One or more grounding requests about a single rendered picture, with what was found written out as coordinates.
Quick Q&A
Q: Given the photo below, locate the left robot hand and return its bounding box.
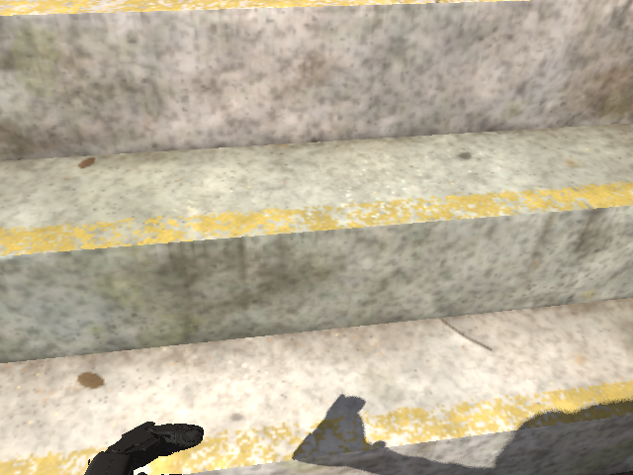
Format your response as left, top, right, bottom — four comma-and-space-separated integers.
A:
84, 422, 204, 475

